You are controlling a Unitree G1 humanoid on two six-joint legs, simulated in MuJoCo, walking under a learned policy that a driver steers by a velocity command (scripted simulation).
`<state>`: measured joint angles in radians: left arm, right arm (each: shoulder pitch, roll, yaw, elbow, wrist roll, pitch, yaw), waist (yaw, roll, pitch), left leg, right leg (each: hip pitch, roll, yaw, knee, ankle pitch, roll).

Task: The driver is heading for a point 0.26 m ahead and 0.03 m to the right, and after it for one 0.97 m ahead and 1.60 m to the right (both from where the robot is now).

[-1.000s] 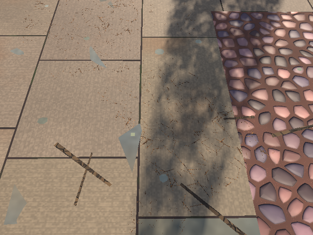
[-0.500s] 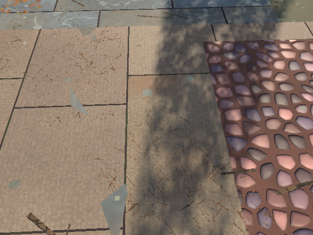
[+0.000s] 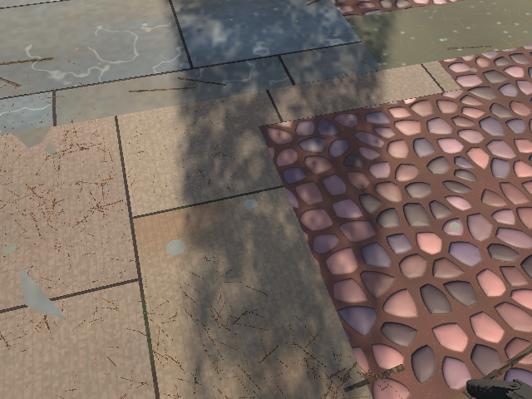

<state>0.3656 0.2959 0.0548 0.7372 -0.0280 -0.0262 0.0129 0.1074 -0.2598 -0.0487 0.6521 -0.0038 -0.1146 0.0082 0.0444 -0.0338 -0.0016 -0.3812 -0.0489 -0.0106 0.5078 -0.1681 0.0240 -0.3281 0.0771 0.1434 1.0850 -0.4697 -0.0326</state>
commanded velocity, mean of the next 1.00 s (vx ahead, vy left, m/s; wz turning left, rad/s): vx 0.14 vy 0.00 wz -0.59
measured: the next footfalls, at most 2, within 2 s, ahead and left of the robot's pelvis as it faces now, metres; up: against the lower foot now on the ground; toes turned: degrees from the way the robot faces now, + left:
right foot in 0.38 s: +0.29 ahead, -0.16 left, +0.00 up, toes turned -14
left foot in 0.80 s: +0.35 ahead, +0.06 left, +0.00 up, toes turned -33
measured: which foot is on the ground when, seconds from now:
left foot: down 0.00-0.38, up 0.40-0.78, down 0.80-1.00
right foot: up 0.00-0.36, down 0.38-0.82, up 0.84-1.00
